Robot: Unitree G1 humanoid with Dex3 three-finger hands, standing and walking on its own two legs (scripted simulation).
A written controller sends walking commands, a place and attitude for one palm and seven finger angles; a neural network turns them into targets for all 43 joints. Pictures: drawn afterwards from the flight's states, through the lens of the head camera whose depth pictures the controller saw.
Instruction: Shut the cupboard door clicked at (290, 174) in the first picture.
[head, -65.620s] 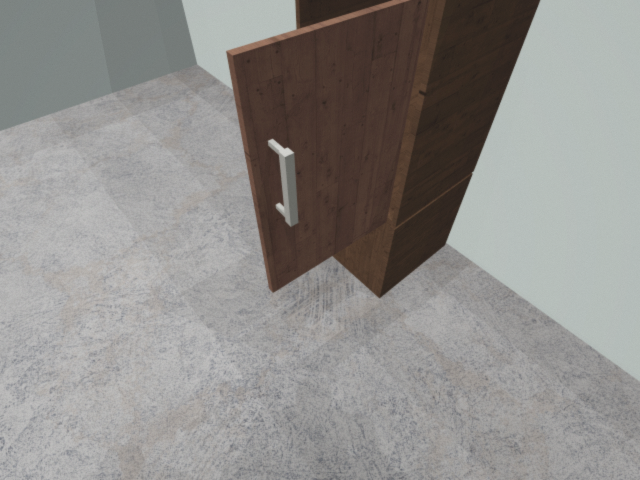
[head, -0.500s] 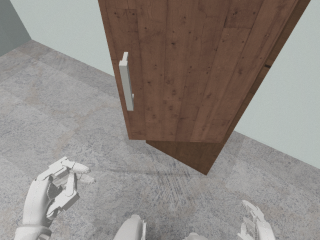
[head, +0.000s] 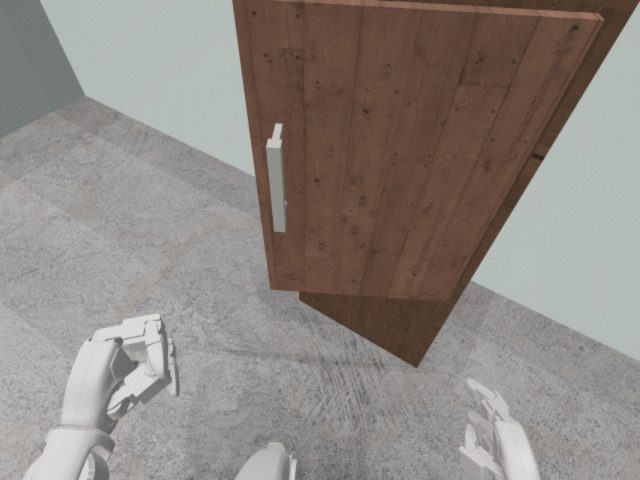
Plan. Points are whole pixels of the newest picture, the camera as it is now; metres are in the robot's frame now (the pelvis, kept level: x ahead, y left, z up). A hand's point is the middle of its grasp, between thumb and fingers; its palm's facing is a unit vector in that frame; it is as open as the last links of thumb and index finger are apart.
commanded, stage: raise the hand and make a fist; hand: left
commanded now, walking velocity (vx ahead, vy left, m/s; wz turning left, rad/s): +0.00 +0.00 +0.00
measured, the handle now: (279, 181) +0.51 +0.11 +0.08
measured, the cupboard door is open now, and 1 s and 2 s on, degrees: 29 29 29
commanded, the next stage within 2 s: bring the fist close to the handle in 0.54 s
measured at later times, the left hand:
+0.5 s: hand (181, 362) +0.23 +0.17 +0.08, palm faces +0.01 -1.00 -0.04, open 3.1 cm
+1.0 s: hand (229, 311) +0.29 +0.13 +0.08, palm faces -0.03 -1.00 -0.02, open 3.1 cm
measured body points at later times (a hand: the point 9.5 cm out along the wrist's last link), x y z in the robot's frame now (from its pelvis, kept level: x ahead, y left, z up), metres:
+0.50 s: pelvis +0.00 -0.02 +0.01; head +0.04 -0.02 +0.45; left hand +0.22 +0.22 +0.08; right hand +0.18 -0.25 -0.07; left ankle +0.07 +0.09 -0.67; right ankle -0.02 -0.12 -0.67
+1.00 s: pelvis +0.01 -0.02 +0.01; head +0.04 -0.02 +0.46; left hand +0.28 +0.19 +0.08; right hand +0.18 -0.25 -0.08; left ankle +0.07 +0.09 -0.67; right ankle -0.02 -0.12 -0.67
